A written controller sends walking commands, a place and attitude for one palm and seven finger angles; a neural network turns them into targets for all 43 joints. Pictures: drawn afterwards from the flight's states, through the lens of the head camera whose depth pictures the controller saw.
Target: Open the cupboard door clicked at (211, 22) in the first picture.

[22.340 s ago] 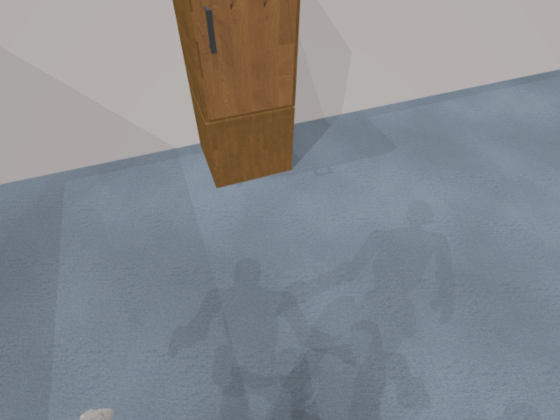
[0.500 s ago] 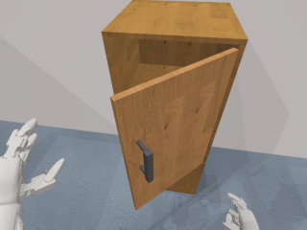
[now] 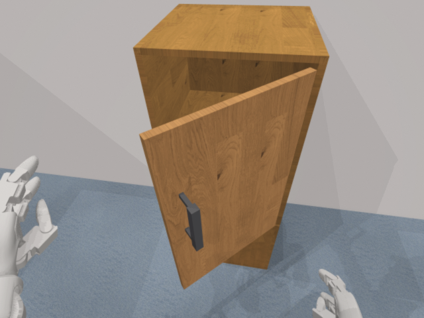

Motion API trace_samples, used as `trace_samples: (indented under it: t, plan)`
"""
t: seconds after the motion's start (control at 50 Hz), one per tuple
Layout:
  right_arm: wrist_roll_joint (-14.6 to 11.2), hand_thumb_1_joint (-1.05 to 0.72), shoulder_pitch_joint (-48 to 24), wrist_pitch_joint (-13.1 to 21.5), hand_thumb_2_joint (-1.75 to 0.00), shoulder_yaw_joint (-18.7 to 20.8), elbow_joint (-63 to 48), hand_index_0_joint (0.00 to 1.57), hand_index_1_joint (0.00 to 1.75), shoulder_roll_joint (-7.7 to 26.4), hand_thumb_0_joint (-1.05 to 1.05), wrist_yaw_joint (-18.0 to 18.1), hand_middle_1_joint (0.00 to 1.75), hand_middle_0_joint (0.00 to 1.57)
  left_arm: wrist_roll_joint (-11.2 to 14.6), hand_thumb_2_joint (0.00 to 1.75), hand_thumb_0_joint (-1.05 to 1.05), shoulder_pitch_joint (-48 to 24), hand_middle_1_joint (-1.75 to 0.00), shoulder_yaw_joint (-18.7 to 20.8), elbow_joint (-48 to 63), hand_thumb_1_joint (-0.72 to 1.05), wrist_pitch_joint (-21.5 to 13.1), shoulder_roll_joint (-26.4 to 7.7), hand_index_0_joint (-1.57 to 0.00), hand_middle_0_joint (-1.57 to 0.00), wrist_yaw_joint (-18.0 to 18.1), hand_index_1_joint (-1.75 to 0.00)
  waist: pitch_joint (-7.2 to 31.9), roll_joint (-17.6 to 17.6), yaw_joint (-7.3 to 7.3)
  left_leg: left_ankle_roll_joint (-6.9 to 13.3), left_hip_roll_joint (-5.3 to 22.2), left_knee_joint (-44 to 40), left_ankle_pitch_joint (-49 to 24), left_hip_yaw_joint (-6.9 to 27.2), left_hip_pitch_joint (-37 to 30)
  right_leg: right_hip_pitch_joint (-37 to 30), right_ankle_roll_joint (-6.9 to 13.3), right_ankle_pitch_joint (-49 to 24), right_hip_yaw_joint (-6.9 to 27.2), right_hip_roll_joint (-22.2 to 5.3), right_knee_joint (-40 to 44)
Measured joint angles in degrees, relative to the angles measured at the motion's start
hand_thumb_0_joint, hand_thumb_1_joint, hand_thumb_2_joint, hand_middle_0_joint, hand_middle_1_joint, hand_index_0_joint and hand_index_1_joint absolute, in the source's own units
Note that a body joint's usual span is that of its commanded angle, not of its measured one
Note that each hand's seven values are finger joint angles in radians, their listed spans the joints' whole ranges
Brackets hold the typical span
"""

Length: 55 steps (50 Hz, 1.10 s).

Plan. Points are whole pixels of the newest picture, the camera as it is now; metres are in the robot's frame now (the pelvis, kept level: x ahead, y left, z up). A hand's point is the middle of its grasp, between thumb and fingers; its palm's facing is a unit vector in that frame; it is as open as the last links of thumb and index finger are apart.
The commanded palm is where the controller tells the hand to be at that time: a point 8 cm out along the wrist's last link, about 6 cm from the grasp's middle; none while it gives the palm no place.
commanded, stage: step back with the hand held close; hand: left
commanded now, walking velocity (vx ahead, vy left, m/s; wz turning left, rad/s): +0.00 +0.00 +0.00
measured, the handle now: (191, 222) +0.30 +0.09 +0.02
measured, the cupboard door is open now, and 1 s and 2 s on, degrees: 44 44 44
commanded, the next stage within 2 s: stop stepping back and stand still in 1.30 s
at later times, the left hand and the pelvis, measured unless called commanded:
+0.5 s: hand (50, 234) +0.18 +0.26 +0.15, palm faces +0.32 -0.81 -0.49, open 7.4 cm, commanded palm +0.12 +0.31 +0.17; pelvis -0.03 +0.01 +0.00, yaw -3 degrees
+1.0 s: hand out of the picture +0.07 +0.29 +0.16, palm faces +0.49 -0.77 -0.41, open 7.4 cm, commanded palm +0.01 +0.34 +0.17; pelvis -0.12 +0.03 -0.03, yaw +2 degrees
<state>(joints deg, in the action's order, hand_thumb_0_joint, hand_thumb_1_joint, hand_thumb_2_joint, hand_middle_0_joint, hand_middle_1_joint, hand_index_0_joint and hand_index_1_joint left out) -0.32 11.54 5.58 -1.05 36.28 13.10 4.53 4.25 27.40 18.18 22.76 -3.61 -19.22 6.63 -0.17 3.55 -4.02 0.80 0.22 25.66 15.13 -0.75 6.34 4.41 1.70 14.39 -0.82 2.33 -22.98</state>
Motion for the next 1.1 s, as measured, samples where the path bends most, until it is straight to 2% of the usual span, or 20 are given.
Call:
trace_samples:
  t: [0.18, 0.28, 0.4, 0.52, 0.62, 0.74, 0.86, 0.92, 0.98, 1.02, 1.06, 1.08, 1.1]
  plan:
    - [-0.2, -0.9, -0.1, -0.1, -0.89, 0.1, 0.0, 0.2, 0.3, 0.3, 0.01, -0.2, 0.3, 0.2, -0.3, 0.9, 0.01, -0.9, -0.3, 1.3, -0.8, 0.89, -1.9, -0.3, -0.22, -0.21, -0.4, -0.3, 0.0, 0.7, 0.19, -0.3, 0.7, 0.1, -0.4, 0.2, 0.6, 0.1, 0.4, -0.9, -0.1, 0.7, 1.0]
    - [-0.2, -0.9, -1.5, -2.4, -0.89, 0.6, -1.4, 0.2, 0.3, 1.0, 0.01, -0.7, 0.3, 0.2, -1.0, 0.9, 0.01, -0.1, -0.3, 3.8, -1.8, 0.89, -4.8, -1.3, -0.21, -0.21, -0.1, -0.3, 0.2, 1.0, 1.74, -0.2, 1.2, 0.4, -0.9, -0.6, 3.7, 2.9, 0.1, -2.6, 0.6, 1.2, 2.0]
    - [-0.6, -0.9, -1.8, -4.9, -0.89, 2.1, -3.1, 0.2, 0.3, 1.6, 0.01, -0.2, 0.3, 0.2, -1.5, 0.9, 0.01, 3.1, -0.3, 2.3, 0.3, 0.89, -4.5, -2.3, -0.21, -0.21, -0.2, -0.3, -0.6, -0.3, 3.26, 0.5, 0.5, -0.4, -2.3, -2.1, 5.5, 6.1, -0.7, -3.4, 2.1, 0.4, 0.8]
    - [-0.8, -0.91, -1.3, -6.2, -0.89, 2.6, -4.3, 0.2, 0.3, 1.0, 0.01, 0.2, 0.3, 0.2, -1.5, 0.9, 0.01, 4.7, -0.3, 4.0, 3.9, 0.89, -5.0, -5.0, -0.22, -0.21, 0.6, -0.3, -1.4, -2.6, 4.08, 1.2, 0.0, 1.0, -3.0, -2.9, 7.7, 8.7, -1.3, -3.9, 2.6, -0.1, -1.3]
    - [-0.7, -0.91, -0.5, -5.8, -0.89, 2.2, -5.1, 0.2, 0.3, 0.5, 0.01, 0.0, 0.3, 0.2, -1.9, 0.9, 0.01, 5.0, -0.3, 5.4, 5.6, 0.89, -6.0, -5.6, -0.22, -0.21, 1.4, -0.3, -1.4, -3.5, 4.32, 1.9, -0.3, 2.9, -3.5, -2.9, 10.0, 10.8, -2.0, -4.5, 2.6, -0.5, -2.9]
    - [-0.5, -0.9, 0.7, -3.9, -0.89, 1.6, -5.6, 0.2, 0.3, 0.0, 0.01, -0.1, 0.3, 0.2, -3.2, 0.9, 0.01, 4.6, -0.3, 6.4, 5.8, 0.89, -7.5, -4.5, -0.22, -0.21, 1.8, -0.3, -1.7, -3.5, 3.91, 3.0, -0.9, 6.8, -3.4, -2.7, 13.4, 14.0, -2.7, -4.2, 2.2, -1.1, -7.0]
    - [0.0, -0.9, 1.6, -1.9, -0.89, 1.1, -4.8, 0.2, 0.3, -0.8, 0.01, -0.2, 0.3, 0.2, -4.4, 0.9, 0.01, 1.2, -0.3, 7.1, 5.1, 0.89, -8.2, -3.2, -0.22, -0.21, 1.8, -0.3, -3.0, -3.1, 3.62, 3.5, -0.9, 12.1, -2.4, -2.1, 16.9, 16.2, -2.9, -1.5, 3.6, -0.2, -12.9]
    - [0.2, -0.9, 1.4, -1.5, -0.89, 0.9, -3.8, 0.2, 0.3, -1.2, 0.01, -0.6, 0.3, 0.2, -4.3, 0.9, 0.01, 0.8, -0.3, 7.3, 5.8, 0.89, -8.5, -2.1, -0.22, -0.21, 1.8, -0.3, -3.3, -3.1, 3.3, 3.1, -0.6, 14.6, 1.3, -2.1, 18.6, 17.3, -2.6, -1.8, 3.1, -0.2, -13.9]
    - [0.5, -0.9, 1.0, -1.4, -0.89, 1.1, -2.6, 0.2, 0.3, -1.2, 0.01, -1.2, 0.31, 0.21, -3.7, 0.9, 0.01, 1.1, -0.3, 6.3, 7.5, 0.89, -8.9, -1.3, -0.22, -0.21, 2.3, -0.3, -3.0, -3.6, 3.3, 1.3, -1.4, 16.8, 7.0, -1.2, 20.8, 18.4, -2.5, -3.2, 2.9, -0.7, -12.9]
    - [0.5, -0.9, 0.6, -1.8, -0.89, 1.1, -1.9, 0.2, 0.3, -0.9, 0.01, -1.6, 0.31, 0.21, -3.4, 0.9, 0.01, 1.5, -0.3, 5.8, 8.9, 0.89, -9.3, -1.7, -0.22, -0.21, 2.6, -0.3, -3.1, -4.2, 3.55, 0.6, -1.7, 17.3, 7.7, -0.5, 20.5, 19.0, -2.8, -4.1, 2.9, -0.9, -12.5]
    - [0.4, -0.9, 0.3, -2.2, -0.89, 1.2, -1.7, 0.2, 0.3, -0.9, 0.01, -1.4, 0.31, 0.21, -3.1, 0.9, 0.01, 1.3, -0.3, 5.9, 10.0, 0.89, -9.7, -3.0, -0.22, -0.21, 2.7, -0.3, -3.5, -5.3, 4.05, 1.4, -2.0, 15.0, 2.9, -1.0, 20.4, 20.0, -3.2, -4.0, 3.1, -1.5, -12.9]
    - [0.5, -0.9, 0.1, -2.2, -0.89, 1.3, -1.9, 0.2, 0.3, -0.8, 0.01, -1.2, 0.31, 0.21, -3.2, 0.9, 0.01, 1.1, -0.3, 6.4, 10.1, 0.89, -10.0, -3.7, -0.22, -0.21, 2.7, -0.3, -3.8, -5.0, 4.2, 2.4, -1.6, 14.2, -0.2, -1.2, 20.7, 21.0, -3.2, -0.9, 3.3, -0.9, -14.8]
    - [0.8, -0.9, 0.0, -1.8, -0.89, 1.5, -2.0, 0.2, 0.3, -0.7, 0.01, -0.9, 0.31, 0.21, -3.4, 0.9, 0.01, 1.0, -0.3, 7.0, 9.9, 0.89, -10.1, -4.3, -0.22, -0.21, 2.7, -0.3, -4.1, -4.1, 4.52, 3.4, -0.7, 13.2, -3.8, -1.1, 20.9, 22.3, -3.2, 3.0, 3.5, 0.4, -20.3]
